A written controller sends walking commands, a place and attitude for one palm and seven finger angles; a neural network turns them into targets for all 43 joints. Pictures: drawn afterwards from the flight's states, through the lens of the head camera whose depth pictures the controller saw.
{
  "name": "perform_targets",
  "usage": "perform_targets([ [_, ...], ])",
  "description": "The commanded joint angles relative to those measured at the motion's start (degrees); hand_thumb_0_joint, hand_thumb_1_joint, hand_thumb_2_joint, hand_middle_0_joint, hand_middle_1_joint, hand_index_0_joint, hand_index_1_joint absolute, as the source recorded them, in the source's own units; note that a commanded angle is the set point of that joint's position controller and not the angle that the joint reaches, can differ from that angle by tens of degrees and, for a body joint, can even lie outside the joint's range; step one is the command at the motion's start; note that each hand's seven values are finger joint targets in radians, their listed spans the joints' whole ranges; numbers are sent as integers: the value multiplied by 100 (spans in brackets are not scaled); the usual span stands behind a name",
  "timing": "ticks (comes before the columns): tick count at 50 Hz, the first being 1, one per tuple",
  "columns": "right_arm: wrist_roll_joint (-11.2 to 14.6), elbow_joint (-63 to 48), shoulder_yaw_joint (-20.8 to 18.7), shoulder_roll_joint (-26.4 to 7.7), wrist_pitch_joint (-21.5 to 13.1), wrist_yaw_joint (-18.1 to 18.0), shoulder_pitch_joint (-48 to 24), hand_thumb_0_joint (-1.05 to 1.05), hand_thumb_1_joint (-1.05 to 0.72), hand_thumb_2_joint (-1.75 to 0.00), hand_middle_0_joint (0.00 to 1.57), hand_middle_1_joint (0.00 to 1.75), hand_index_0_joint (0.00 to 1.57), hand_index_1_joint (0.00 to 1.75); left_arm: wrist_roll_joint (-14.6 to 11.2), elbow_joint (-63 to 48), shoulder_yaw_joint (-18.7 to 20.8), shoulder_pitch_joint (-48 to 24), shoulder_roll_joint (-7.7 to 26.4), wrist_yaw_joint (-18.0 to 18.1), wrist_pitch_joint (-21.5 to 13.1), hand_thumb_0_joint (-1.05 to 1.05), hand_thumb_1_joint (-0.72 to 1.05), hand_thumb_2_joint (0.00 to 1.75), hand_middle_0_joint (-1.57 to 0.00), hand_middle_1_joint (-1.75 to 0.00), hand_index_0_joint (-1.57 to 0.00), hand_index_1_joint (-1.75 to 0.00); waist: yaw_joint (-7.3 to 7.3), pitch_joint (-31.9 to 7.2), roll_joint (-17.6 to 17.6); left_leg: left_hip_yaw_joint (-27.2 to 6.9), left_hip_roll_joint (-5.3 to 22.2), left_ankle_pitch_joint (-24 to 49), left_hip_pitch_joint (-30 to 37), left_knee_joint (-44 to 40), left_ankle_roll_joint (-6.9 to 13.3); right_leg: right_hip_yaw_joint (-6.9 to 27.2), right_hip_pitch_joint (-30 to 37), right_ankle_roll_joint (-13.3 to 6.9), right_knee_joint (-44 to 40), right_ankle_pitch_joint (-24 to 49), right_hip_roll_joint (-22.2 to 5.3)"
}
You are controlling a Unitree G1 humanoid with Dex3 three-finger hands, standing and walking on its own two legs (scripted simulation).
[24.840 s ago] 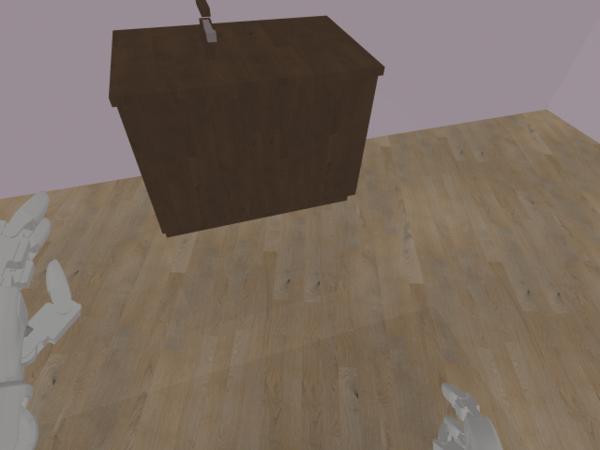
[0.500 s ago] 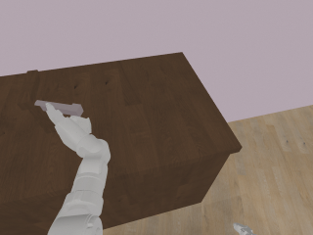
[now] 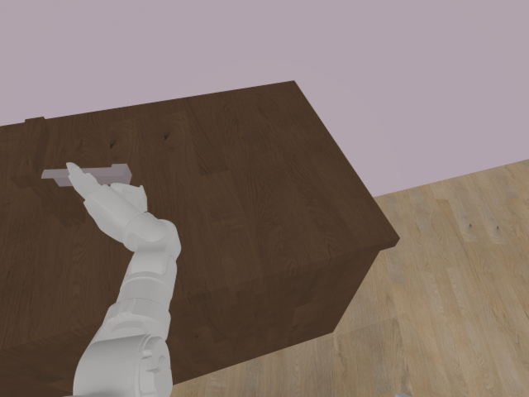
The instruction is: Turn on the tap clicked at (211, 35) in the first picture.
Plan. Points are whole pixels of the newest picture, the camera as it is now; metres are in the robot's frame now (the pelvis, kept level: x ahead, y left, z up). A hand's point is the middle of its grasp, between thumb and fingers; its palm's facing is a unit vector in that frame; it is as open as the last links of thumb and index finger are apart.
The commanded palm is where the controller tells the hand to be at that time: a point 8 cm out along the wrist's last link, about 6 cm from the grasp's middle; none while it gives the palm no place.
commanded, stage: lift the hand up off the lever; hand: left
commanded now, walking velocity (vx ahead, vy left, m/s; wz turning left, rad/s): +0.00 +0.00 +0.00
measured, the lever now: (120, 175) +0.45 +0.25 +0.08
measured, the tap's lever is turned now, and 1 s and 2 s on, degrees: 77 80 80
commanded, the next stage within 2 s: none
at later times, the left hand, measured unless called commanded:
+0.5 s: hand (137, 190) +0.41 +0.21 +0.09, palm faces +0.80 -0.59 -0.09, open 7.8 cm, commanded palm +0.35 +0.22 +0.09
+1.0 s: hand (129, 182) +0.41 +0.22 +0.11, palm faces +0.82 -0.57 -0.10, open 7.8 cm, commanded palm +0.35 +0.23 +0.11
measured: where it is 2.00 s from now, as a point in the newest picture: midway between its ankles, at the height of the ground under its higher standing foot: outside the picture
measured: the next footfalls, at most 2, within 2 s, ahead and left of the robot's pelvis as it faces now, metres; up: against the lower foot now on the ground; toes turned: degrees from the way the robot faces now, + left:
none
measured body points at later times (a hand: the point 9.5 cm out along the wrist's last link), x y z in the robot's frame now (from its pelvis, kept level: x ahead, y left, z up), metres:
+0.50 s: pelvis +0.01 +0.01 +0.01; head +0.03 +0.00 +0.46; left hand +0.36 +0.24 +0.10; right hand +0.15 -0.23 -0.11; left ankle +0.00 +0.14 -0.72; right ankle +0.00 -0.09 -0.72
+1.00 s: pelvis +0.02 +0.00 +0.01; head +0.03 -0.01 +0.46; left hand +0.36 +0.24 +0.12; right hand +0.17 -0.23 -0.11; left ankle +0.00 +0.14 -0.72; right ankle +0.00 -0.09 -0.72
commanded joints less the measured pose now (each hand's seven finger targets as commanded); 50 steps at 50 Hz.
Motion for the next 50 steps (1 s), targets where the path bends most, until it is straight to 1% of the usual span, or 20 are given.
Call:
perform_targets([
  [1, 24, -690, -242, -765, -213, 0, -132, 0, -90, -90, 20, 30, 20, 30, 143, -1276, -134, -2135, 861, -12, -241, 0, 90, 90, -15, -15, -15, -15, 17, -1688, -262, 191, -243, 1291, 626, -412, 297, 281, 1135, 126, -680, 1262, -64],
  [3, 28, -660, -255, -807, -208, -7, -129, 0, -90, -90, 20, 30, 20, 30, 147, -1291, 44, -2072, 1028, -3, -199, 0, 90, 90, -15, -15, -15, -15, 67, -1646, -310, 157, -235, 1390, 651, -462, 293, 265, 1178, 106, -677, 1363, -44],
  [5, 34, -725, -262, -766, -215, 24, -121, 0, -90, -90, 20, 30, 20, 30, 133, -1585, -221, -2098, 770, -29, -192, 0, 90, 90, -15, -15, -15, -15, 45, -1785, -243, 199, -229, 1596, 804, -444, 286, 255, 1251, 105, -638, 1573, -47],
  [8, 40, -738, -281, -792, -217, 29, -145, 0, -90, -90, 20, 30, 20, 30, 127, -1820, -91, -1816, 895, -33, -98, 0, 90, 90, -15, -15, -15, -15, 147, -1830, -149, 190, -217, 1893, 899, -468, 253, 226, 1389, 69, -588, 1864, -33],
  [12, 61, -792, -273, -749, -245, 73, -234, 0, -90, -90, 20, 30, 20, 30, 102, -2171, -591, -1786, 440, -85, 34, 0, 90, 90, -15, -15, -15, -15, 98, -1682, -125, 199, -190, 2021, 1051, -496, 224, 178, 1346, 58, -619, 1863, -32],
  [15, 78, -771, -261, -743, -267, 53, -343, 0, -90, -90, 20, 30, 20, 30, 50, -2255, -735, -1776, 286, -100, 138, 0, 90, 90, -15, -15, -15, -15, 89, -1549, -168, 165, -180, 1907, 1137, -566, 208, 156, 1277, 58, -686, 1632, -29],
  [18, 80, -771, -263, -748, -265, 24, -421, 0, -90, -90, 20, 30, 20, 30, 36, -2446, -601, -1575, 412, -80, 251, 0, 90, 90, -15, -15, -15, -15, 207, -1610, -156, 154, -184, 2086, 1217, -608, 189, 150, 1458, 36, -701, 1827, -32],
  [22, 100, -815, -219, -692, -243, 26, -558, 0, -90, -90, 20, 30, 20, 30, 46, -2577, -883, -1568, 165, -88, 430, 0, 90, 90, -15, -15, -15, -15, 194, -1478, -203, 171, -177, 2098, 1274, -642, 168, 139, 1459, 41, -751, 1798, -60],
  [23, 108, -783, -232, -714, -230, -3, -610, 0, -90, -90, 20, 30, 20, 30, 43, -2565, -658, -1521, 379, -72, 471, 0, 90, 90, -15, -15, -15, -15, 239, -1419, -176, 138, -160, 2064, 1288, -691, 161, 146, 1479, 30, -794, 1738, -57],
  [27, 114, -835, -196, -660, -226, -19, -702, 0, -90, -90, 20, 30, 20, 30, 31, -2745, -870, -1579, 187, -82, 588, 0, 90, 90, -15, -15, -15, -15, 245, -1503, -269, 185, -172, 2105, 1403, -703, 174, 164, 1593, 55, -857, 1831, -85],
  [28, 116, -815, -208, -687, -208, -45, -722, 0, -90, -90, 20, 30, 20, 30, 28, -2763, -609, -1431, 444, -75, 609, 0, 90, 90, -15, -15, -15, -15, 327, -1528, -299, 148, -175, 2111, 1381, -743, 169, 169, 1686, 39, -869, 1840, -77],
  [31, 136, -842, -170, -634, -197, -44, -817, 0, -90, -90, 20, 30, 20, 30, 32, -2779, -1002, -1530, 74, -123, 705, 0, 90, 90, -15, -15, -15, -15, 258, -1387, -256, 175, -176, 2054, 1441, -755, 171, 167, 1607, 52, -916, 1776, -101],
  [37, 167, -837, -141, -620, -186, -100, -941, 0, -90, -90, 20, 30, 20, 30, -47, -2880, -970, -1548, 138, -160, 848, 0, 90, 90, -15, -15, -15, -15, 288, -1343, -295, 175, -182, 1948, 1511, -843, 188, 199, 1742, 72, -1075, 1716, -136],
  [38, 165, -787, -148, -653, -179, -127, -957, 0, -90, -90, 20, 30, 20, 30, -49, -2796, -774, -1543, 333, -168, 878, 0, 90, 90, -15, -15, -15, -15, 307, -1225, -326, 128, -180, 1827, 1467, -892, 191, 203, 1723, 70, -1141, 1549, -123],
  [42, 182, -784, -122, -630, -186, -170, -1006, 0, -90, -90, 20, 30, 20, 30, -65, -2755, -776, -1832, 391, -180, 888, 0, 90, 90, -15, -15, -15, -15, 268, -1179, -437, 170, -200, 1523, 1455, -939, 250, 262, 1754, 119, -1308, 1295, -160],
  [43, 184, -737, -135, -657, -186, -192, -1020, 0, -90, -90, 20, 30, 20, 30, -48, -2756, -543, -1839, 639, -183, 864, 0, 90, 90, -15, -15, -15, -15, 321, -1156, -276, 127, -196, 1445, 1448, -985, 237, 264, 1753, 92, -1317, 1163, -140],
  [44, 188, -767, -118, -629, -197, -178, -1004, 0, -90, -90, 20, 30, 20, 30, -28, -2863, -818, -1982, 401, -209, 826, 0, 90, 90, -15, -15, -15, -15, 256, -1221, -201, 155, -206, 1558, 1540, -965, 248, 270, 1754, 93, -1282, 1304, -153],
  [46, 176, -761, -132, -636, -212, -165, -962, 0, -90, -90, 20, 30, 20, 30, -16, -2827, -855, -1893, 371, -223, 833, 0, 90, 90, -15, -15, -15, -15, 265, -1302, -153, 170, -201, 1731, 1585, -937, 243, 252, 1806, 81, -1245, 1507, -151],
  [48, 174, -776, -174, -680, -202, -177, -901, 0, -90, -90, 20, 30, 20, 30, -87, -2857, -538, -1510, 609, -245, 868, 0, 90, 90, -15, -15, -15, -15, 368, -1498, -237, 167, -201, 2036, 1634, -937, 241, 233, 2032, 77, -1184, 1902, -130],
  [50, 193, -862, -168, -667, -186, -158, -877, 0, -90, -90, 20, 30, 20, 30, -130, -3068, -687, -1393, 464, -291, 907, 0, 90, 90, -15, -15, -15, -15, 377, -1616, -339, 219, -211, 2378, 1691, -904, 248, 236, 2211, 89, -1107, 2428, -157],
])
